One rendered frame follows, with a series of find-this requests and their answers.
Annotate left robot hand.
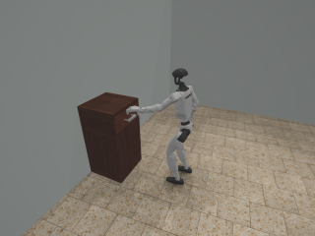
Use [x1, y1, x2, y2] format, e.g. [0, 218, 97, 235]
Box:
[126, 105, 142, 119]

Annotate right robot shin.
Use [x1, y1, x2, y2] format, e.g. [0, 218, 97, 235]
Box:
[175, 148, 188, 169]

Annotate left robot upper arm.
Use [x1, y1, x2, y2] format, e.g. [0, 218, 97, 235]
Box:
[157, 92, 182, 112]

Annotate right robot forearm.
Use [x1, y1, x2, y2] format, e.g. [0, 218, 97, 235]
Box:
[189, 107, 198, 119]

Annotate left robot forearm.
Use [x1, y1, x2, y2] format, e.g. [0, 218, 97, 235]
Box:
[138, 104, 160, 114]

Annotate handle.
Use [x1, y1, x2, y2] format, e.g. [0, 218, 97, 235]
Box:
[124, 114, 137, 122]

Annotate right robot upper arm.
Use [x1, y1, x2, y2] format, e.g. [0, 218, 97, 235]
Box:
[187, 86, 199, 108]

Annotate robot right foot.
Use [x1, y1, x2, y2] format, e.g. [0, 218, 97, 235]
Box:
[178, 165, 192, 173]

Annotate cabinet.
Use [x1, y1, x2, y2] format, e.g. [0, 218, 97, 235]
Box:
[77, 92, 142, 183]

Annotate drawer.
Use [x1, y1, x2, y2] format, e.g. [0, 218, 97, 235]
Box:
[114, 102, 138, 134]

